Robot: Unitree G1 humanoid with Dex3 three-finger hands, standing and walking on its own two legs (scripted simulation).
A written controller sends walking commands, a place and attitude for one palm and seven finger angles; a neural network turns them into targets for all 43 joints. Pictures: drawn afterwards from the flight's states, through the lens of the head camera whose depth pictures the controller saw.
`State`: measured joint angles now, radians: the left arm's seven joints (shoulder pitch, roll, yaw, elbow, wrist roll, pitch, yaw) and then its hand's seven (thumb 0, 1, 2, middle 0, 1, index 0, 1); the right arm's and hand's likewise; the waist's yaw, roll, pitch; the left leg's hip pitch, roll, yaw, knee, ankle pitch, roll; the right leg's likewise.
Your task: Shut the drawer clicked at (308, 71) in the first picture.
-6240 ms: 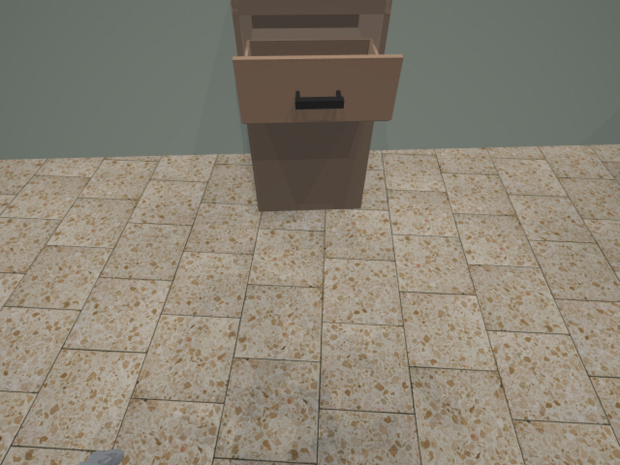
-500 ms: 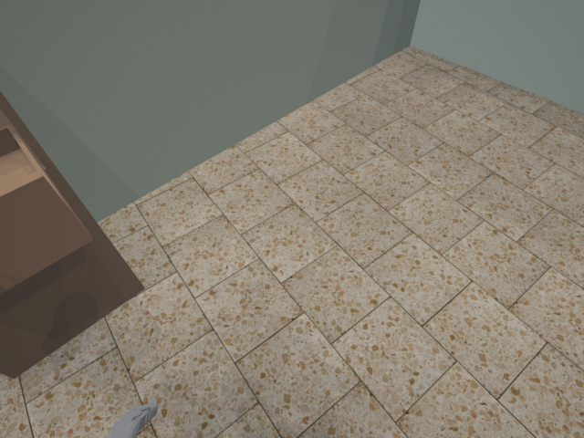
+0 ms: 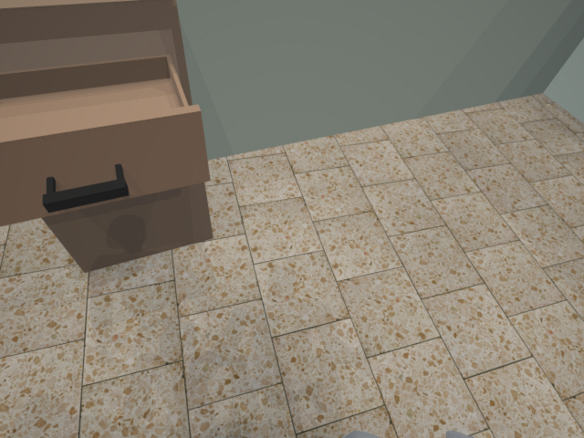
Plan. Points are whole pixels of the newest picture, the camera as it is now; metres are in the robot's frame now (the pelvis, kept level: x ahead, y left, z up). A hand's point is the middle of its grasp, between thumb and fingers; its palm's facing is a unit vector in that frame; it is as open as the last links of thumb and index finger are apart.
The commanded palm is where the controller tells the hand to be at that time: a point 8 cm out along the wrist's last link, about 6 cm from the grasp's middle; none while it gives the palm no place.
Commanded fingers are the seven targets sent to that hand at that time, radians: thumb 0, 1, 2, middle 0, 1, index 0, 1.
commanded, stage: turn to face it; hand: left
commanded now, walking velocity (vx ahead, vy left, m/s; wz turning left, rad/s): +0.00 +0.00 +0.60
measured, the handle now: (86, 185) +0.48 +0.40 -0.02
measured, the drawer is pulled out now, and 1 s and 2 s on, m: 0.30 0.30 0.30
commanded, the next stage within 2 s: take the last steps up to it in 0.66 s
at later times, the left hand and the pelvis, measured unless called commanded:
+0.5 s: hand out of the picture +0.06 +0.18 -0.12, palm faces +0.28 -0.91 -0.29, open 7.4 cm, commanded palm none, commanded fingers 0.00 0.90 0.90 -0.20 -0.30 -0.20 -0.30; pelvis +0.00 -0.04 +0.01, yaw +17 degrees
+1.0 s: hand out of the picture -0.13 +0.18 -0.17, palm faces +0.47 -0.86 -0.20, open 7.4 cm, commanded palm none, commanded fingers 0.00 0.90 0.90 -0.20 -0.30 -0.20 -0.30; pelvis -0.02 +0.00 +0.02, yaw +26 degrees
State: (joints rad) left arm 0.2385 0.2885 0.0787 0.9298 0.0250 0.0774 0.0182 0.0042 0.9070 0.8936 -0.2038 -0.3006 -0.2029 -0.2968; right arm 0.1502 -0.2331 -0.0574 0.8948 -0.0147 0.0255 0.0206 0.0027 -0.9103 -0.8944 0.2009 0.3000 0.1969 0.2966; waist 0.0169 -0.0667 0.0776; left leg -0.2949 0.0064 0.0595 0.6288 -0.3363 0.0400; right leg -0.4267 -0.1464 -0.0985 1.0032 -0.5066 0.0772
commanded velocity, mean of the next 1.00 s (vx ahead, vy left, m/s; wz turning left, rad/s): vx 0.08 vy -0.02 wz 0.31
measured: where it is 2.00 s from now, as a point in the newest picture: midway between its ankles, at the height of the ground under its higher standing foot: (256, 428)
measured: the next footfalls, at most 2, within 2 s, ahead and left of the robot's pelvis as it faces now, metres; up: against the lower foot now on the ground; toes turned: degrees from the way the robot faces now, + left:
right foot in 0.40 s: +0.08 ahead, -0.12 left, +0.00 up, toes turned +12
left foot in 0.84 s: -0.05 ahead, +0.09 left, +0.00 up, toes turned +26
